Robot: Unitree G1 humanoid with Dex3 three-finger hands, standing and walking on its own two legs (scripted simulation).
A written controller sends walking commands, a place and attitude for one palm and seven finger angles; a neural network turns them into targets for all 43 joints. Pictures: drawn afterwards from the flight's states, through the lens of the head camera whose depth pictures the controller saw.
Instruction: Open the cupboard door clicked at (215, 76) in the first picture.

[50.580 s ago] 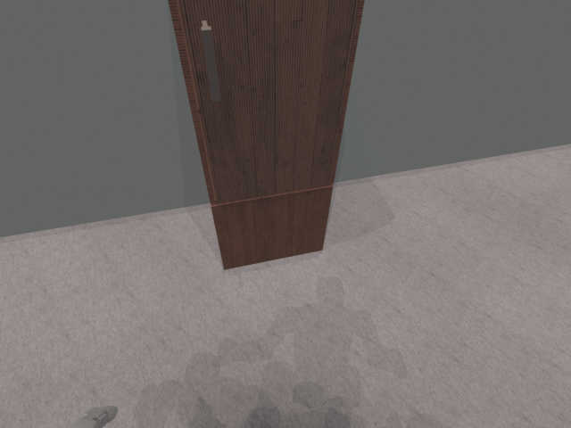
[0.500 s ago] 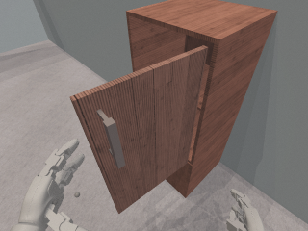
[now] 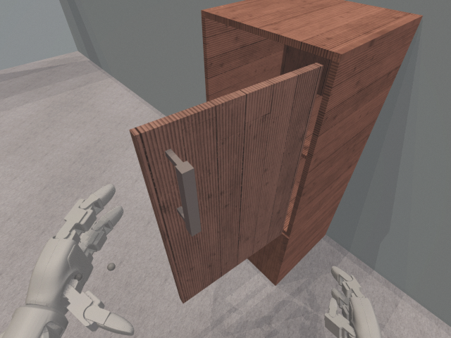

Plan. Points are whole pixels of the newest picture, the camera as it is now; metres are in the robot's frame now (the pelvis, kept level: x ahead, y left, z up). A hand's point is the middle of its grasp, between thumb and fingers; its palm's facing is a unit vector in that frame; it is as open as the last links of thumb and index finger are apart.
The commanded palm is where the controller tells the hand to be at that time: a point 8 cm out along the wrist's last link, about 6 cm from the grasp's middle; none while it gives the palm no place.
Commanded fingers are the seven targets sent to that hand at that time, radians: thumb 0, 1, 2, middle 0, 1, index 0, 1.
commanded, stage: draw the hand back to the body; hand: left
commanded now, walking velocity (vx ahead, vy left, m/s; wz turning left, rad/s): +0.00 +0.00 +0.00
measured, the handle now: (183, 194) +0.30 +0.12 +0.14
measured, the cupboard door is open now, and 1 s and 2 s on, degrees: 84 84 84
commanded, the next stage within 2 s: step back with the hand held close in 1.26 s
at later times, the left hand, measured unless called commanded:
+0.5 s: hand (80, 242) +0.20 +0.23 +0.14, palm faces +0.31 -0.89 -0.35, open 13.7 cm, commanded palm +0.15 +0.28 +0.17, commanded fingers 0.00 0.27 0.63 -0.18 -0.30 -0.18 -0.30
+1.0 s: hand (76, 203) +0.24 +0.26 +0.17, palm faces +0.41 -0.82 -0.41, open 8.0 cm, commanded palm +0.19 +0.30 +0.18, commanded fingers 0.00 0.90 0.90 -0.20 -0.30 -0.20 -0.30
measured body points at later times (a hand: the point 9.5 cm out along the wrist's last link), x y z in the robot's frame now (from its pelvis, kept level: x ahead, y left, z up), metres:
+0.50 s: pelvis +0.01 +0.02 +0.01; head +0.00 +0.01 +0.46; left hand +0.17 +0.28 +0.16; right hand +0.20 -0.20 -0.06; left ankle +0.05 +0.11 -0.73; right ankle -0.02 -0.10 -0.73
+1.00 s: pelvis +0.04 +0.00 +0.02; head +0.03 -0.01 +0.47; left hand +0.22 +0.30 +0.19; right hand +0.22 -0.23 -0.07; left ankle +0.05 +0.11 -0.73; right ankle -0.02 -0.10 -0.73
